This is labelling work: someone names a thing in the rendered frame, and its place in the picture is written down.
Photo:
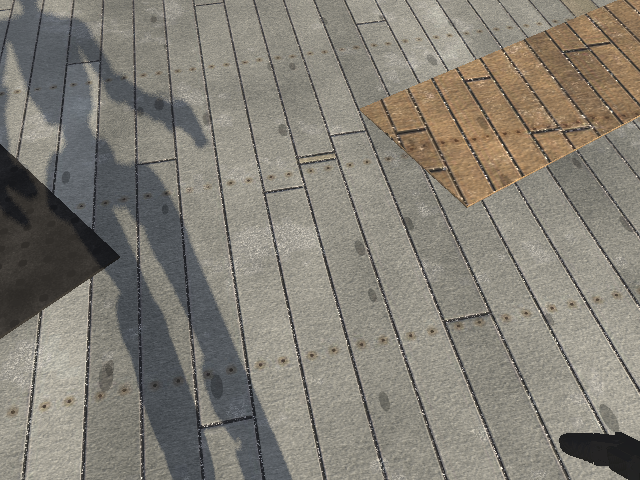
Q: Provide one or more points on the right robot hand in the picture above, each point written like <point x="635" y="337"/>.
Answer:
<point x="620" y="452"/>

